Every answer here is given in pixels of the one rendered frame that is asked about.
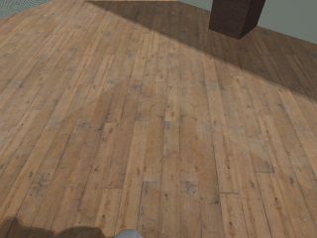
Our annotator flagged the cabinet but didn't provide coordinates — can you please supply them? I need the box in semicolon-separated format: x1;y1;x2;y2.
208;0;265;40

